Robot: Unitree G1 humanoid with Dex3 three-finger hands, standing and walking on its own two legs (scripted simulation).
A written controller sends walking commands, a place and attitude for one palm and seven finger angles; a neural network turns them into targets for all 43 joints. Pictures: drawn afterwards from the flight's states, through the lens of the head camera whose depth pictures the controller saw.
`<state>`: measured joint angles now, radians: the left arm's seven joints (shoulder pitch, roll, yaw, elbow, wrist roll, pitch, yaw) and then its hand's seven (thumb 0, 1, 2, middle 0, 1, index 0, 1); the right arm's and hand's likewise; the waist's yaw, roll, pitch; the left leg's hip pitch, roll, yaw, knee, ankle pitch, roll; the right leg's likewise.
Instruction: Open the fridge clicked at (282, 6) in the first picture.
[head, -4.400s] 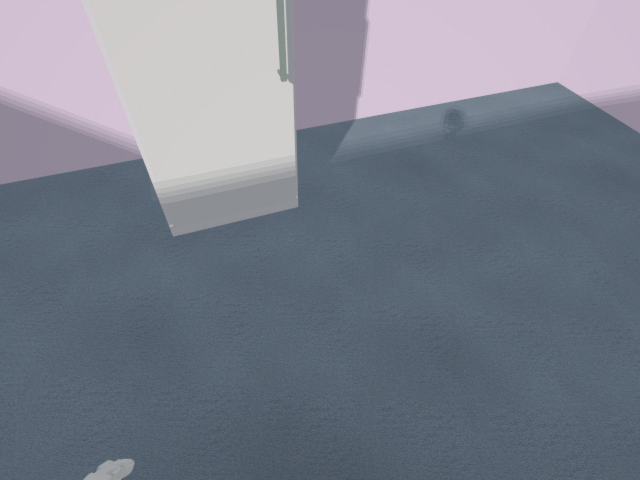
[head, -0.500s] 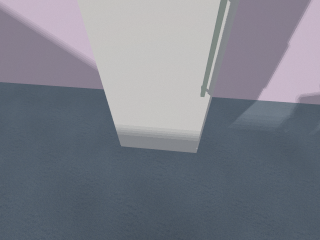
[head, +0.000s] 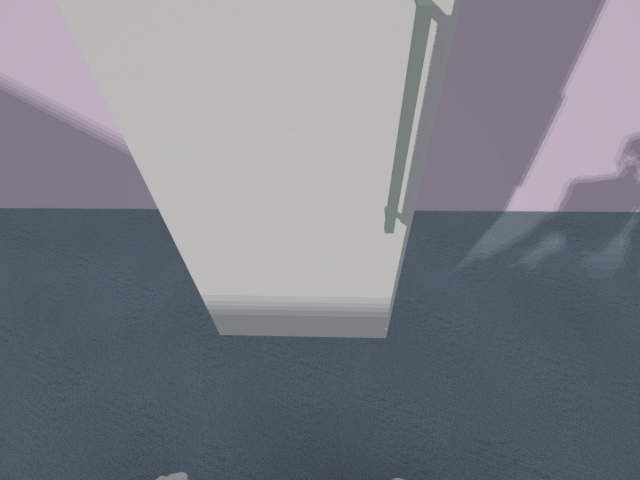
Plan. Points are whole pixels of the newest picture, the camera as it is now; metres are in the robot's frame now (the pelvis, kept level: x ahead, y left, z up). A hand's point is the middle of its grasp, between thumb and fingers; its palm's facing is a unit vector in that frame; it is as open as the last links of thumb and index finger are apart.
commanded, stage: take the last steps up to it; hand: right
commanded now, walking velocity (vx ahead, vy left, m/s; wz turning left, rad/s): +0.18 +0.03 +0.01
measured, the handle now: (401, 137) +0.59 -0.10 +0.11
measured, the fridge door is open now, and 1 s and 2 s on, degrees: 0 0 0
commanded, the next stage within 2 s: come to a stop and stand still in 0.12 s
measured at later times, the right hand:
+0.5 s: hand (441, 478) +0.17 -0.15 -0.15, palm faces +0.05 +0.97 -0.25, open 7.2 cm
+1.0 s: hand out of the picture +0.06 -0.20 -0.15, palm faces +0.04 +0.98 -0.19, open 7.4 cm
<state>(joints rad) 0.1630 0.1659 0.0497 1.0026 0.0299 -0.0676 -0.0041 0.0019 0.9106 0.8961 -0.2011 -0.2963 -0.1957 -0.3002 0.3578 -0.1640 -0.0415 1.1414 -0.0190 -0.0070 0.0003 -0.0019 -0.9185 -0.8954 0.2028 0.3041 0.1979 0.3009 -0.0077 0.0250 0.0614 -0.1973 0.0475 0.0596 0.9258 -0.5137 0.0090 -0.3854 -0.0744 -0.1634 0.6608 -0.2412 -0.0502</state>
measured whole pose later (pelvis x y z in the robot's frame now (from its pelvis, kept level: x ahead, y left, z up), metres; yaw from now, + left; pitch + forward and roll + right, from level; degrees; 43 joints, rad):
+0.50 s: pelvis +0.11 +0.04 +0.01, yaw -2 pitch -1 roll -1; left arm 0.26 0.14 0.05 1.12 0.00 0.03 0.03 0.00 0.91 0.90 -0.20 -0.30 -0.20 -0.30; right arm 0.16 -0.14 -0.03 1.06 -0.02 -0.01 -0.04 0.00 -0.95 -0.90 0.20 0.30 0.20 0.30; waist 0.01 -0.04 0.07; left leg -0.30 0.07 0.14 0.53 -0.22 0.03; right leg -0.26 -0.04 -0.08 0.73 -0.50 0.04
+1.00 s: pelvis +0.07 -0.01 +0.03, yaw -1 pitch +0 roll +0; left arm 0.25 0.14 0.04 1.06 0.03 -0.01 0.04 0.00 0.92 0.90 -0.21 -0.30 -0.20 -0.30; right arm 0.28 -0.20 -0.06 1.09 -0.03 0.07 0.00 0.00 -0.91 -0.90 0.20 0.30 0.20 0.30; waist 0.01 0.03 0.02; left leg -0.33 0.04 0.01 0.83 -0.39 -0.04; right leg -0.19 -0.02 -0.09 0.36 -0.18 -0.03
